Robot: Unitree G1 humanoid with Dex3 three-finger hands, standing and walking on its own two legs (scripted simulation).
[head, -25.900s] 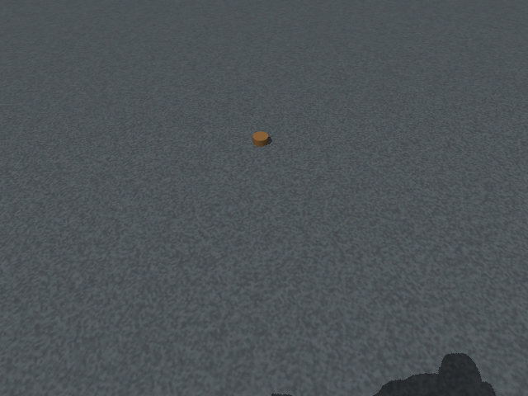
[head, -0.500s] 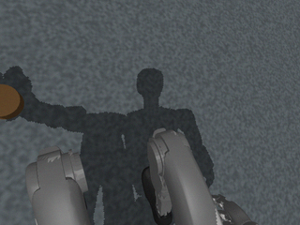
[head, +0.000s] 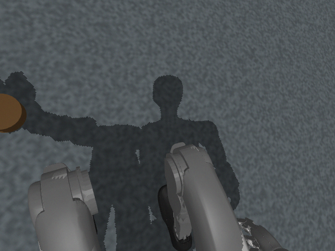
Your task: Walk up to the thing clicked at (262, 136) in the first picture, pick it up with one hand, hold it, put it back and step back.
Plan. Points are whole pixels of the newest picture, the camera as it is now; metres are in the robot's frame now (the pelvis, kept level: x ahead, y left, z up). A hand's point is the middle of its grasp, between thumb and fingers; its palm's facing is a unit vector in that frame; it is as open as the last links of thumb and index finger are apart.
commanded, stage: rise first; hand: left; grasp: from above
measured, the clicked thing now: (2, 113) +0.46 +0.36 -0.29
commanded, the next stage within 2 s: none
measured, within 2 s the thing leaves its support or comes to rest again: neither
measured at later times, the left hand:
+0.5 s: hand out of the picture +0.42 +0.40 -0.18, palm faces -0.41 -0.14 -0.90, open 14.2 cm
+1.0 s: hand out of the picture +0.42 +0.40 -0.18, palm faces -0.42 -0.14 -0.90, open 14.2 cm
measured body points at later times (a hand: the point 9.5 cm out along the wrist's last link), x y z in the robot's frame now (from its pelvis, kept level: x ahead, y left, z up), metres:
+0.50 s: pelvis +0.00 +0.00 +0.00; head +0.24 +0.13 +0.36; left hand +0.44 +0.40 -0.13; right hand +0.10 -0.26 -0.09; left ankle +0.08 +0.14 -0.28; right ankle +0.10 -0.13 -0.28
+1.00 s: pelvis +0.00 +0.00 +0.00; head +0.24 +0.12 +0.36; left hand +0.44 +0.40 -0.13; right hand +0.10 -0.26 -0.09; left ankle +0.08 +0.14 -0.28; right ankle +0.10 -0.13 -0.28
